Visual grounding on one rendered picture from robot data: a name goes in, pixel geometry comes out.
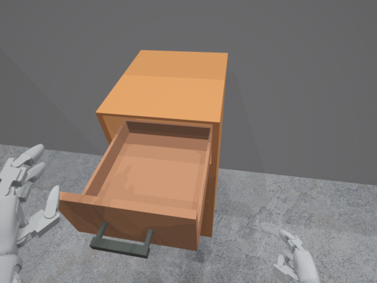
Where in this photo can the cabinet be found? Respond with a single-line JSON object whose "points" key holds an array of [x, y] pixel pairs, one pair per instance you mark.
{"points": [[173, 87]]}

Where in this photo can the drawer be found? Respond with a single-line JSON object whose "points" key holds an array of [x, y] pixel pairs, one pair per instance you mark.
{"points": [[152, 176]]}

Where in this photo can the right robot hand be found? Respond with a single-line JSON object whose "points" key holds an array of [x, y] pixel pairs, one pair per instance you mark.
{"points": [[301, 267]]}

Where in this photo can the handle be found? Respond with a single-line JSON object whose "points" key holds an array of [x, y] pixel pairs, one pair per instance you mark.
{"points": [[119, 247]]}

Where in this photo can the left robot forearm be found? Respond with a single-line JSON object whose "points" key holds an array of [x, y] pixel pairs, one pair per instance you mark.
{"points": [[10, 266]]}

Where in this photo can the left robot hand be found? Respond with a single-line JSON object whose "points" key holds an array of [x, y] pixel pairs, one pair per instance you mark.
{"points": [[15, 187]]}

